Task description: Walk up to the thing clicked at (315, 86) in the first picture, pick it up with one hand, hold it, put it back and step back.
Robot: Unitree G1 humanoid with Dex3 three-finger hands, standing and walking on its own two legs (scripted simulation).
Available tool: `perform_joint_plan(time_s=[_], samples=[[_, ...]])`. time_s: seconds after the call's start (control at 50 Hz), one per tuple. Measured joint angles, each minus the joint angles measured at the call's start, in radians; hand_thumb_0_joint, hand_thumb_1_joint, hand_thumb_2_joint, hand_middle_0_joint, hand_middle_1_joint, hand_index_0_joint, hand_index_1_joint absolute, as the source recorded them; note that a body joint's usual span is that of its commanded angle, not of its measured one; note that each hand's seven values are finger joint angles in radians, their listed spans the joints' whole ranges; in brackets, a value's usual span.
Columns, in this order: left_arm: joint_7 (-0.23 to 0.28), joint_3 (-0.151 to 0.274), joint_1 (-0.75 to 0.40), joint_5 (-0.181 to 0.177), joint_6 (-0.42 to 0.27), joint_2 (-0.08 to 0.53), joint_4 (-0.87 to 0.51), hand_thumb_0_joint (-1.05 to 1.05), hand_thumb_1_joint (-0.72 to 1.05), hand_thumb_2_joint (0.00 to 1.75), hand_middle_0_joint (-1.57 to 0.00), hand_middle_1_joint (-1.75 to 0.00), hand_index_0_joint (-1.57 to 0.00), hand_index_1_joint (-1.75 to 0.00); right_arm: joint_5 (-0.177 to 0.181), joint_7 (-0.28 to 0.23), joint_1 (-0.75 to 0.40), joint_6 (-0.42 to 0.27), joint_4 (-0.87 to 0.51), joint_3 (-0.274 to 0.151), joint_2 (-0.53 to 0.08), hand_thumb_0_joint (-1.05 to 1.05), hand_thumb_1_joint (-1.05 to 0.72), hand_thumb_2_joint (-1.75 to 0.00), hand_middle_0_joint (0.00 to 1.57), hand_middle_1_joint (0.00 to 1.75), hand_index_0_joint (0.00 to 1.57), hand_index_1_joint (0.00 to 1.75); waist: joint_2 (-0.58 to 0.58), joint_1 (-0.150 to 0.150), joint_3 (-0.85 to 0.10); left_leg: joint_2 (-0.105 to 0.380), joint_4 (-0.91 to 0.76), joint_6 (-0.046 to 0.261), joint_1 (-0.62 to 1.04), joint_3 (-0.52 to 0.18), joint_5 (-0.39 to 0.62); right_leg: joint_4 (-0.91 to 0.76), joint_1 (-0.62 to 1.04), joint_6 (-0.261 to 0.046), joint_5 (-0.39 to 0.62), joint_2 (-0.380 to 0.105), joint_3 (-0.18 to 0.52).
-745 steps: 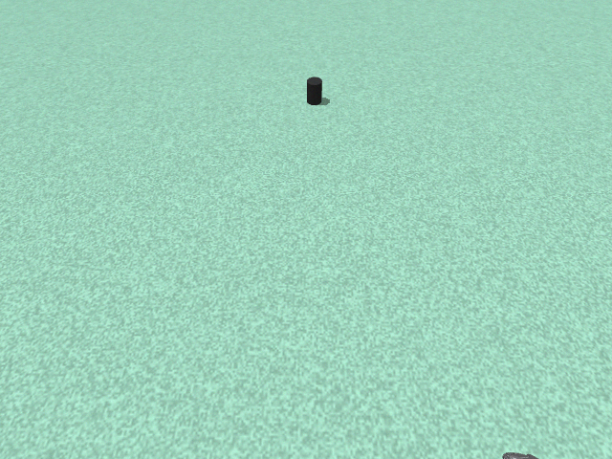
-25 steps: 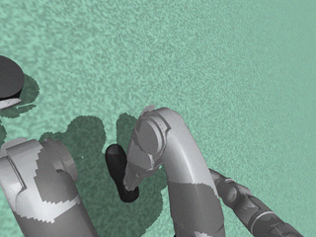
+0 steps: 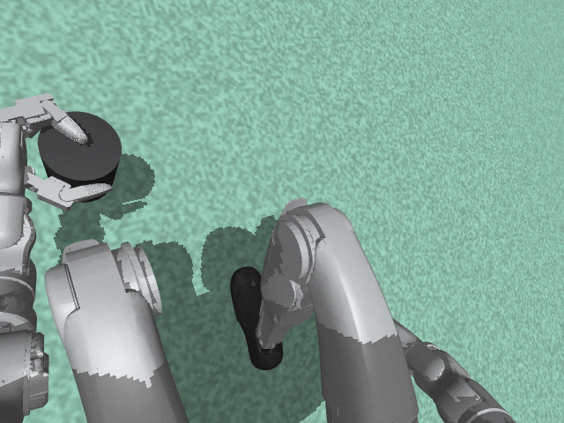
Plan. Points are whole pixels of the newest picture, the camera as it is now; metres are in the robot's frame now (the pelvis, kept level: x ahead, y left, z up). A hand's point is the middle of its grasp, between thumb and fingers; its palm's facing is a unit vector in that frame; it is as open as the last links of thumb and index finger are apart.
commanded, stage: settle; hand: left
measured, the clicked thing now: (82, 161) +0.45 +0.18 -0.19
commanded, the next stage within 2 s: lift in 1.00 s
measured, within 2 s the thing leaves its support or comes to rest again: neither
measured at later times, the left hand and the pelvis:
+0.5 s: hand (37, 130) +0.43 +0.22 -0.04, palm faces -0.02 -1.00 -0.07, open 8.2 cm; pelvis +0.02 -0.01 +0.03, yaw +6 degrees
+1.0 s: hand (19, 102) +0.44 +0.23 +0.00, palm faces +0.04 -1.00 -0.05, open 7.6 cm; pelvis +0.03 -0.01 +0.05, yaw +9 degrees
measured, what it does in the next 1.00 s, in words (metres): rises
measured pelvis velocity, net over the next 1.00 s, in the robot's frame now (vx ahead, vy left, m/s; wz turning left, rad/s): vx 0.03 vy -0.01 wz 0.15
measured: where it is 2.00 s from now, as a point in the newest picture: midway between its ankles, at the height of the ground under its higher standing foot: (200, 366)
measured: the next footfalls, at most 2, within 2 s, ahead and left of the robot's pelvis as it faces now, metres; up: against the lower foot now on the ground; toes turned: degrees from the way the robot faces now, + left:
none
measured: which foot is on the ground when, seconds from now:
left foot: down 0.00-1.00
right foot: down 0.00-1.00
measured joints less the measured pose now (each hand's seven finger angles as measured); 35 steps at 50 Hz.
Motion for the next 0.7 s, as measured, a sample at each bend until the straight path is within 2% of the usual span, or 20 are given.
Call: perform_joint_plan(time_s=[0.18, 0.34, 0.54, 0.7], samples=[[-0.082, -0.012, 0.008, -0.048, 0.13, -0.07, -0.124, -0.02, -0.47, 0.81, -0.58, -0.96, -1.15, -1.28, 0.09, -0.015, 0.085, 0.026, 0.011, -0.101, 0.005, 0.0, -0.9, -0.9, 0.2, 0.3, 0.21, 0.3, 0.082, 0.033, -0.108, 0.004, -0.051, 0.009, -0.022, 0.069, 0.007, -0.005, -0.044, -0.01, -0.015, -0.017, 0.052], [-0.159, 0.015, 0.041, -0.095, 0.219, -0.141, -0.208, -0.02, -0.54, 0.84, -0.61, -1.0, -1.19, -1.33, 0.153, -0.042, 0.129, 0.053, 0.026, -0.181, 0.009, 0.0, -0.91, -0.9, 0.2, 0.3, 0.21, 0.3, 0.123, 0.062, -0.178, 0.007, -0.09, 0.006, -0.029, 0.117, 0.003, -0.004, -0.078, -0.018, -0.033, -0.028, 0.091], [-0.2, 0.037, 0.09, -0.113, 0.288, -0.203, -0.299, -0.02, -0.6, 0.89, -0.62, -1.04, -1.25, -1.41, 0.191, -0.086, 0.128, 0.054, 0.012, -0.245, 0.022, 0.0, -0.91, -0.91, 0.2, 0.3, 0.21, 0.3, 0.147, 0.084, -0.236, 0.011, -0.156, -0.003, -0.004, 0.166, -0.017, -0.027, -0.086, -0.031, -0.065, -0.037, 0.13], [-0.217, 0.06, 0.064, -0.127, 0.299, -0.232, -0.296, -0.02, -0.61, 0.92, -0.61, -1.07, -1.3, -1.48, 0.201, -0.103, 0.111, 0.042, -0.002, -0.272, 0.024, 0.0, -0.91, -0.91, 0.2, 0.3, 0.2, 0.3, 0.16, 0.096, -0.264, 0.012, -0.192, -0.007, 0.022, 0.186, -0.026, -0.044, -0.074, -0.037, -0.08, -0.041, 0.146]])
